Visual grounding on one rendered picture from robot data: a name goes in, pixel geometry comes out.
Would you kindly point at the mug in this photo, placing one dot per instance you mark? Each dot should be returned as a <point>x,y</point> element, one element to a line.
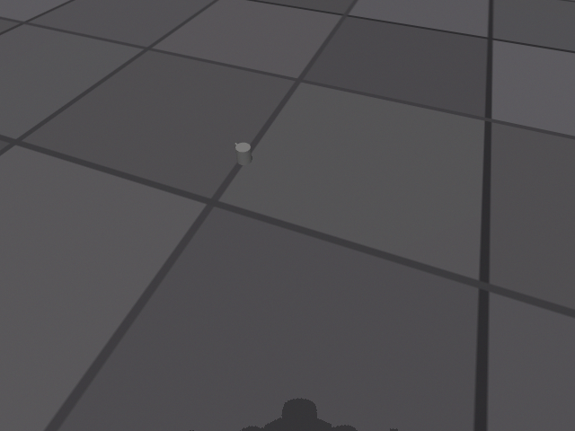
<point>243,153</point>

